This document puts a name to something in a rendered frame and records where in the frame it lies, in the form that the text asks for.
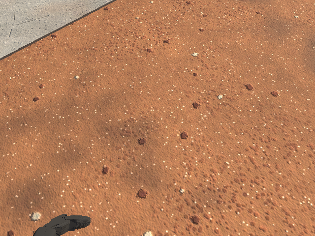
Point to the robot left hand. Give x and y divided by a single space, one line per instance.
61 224

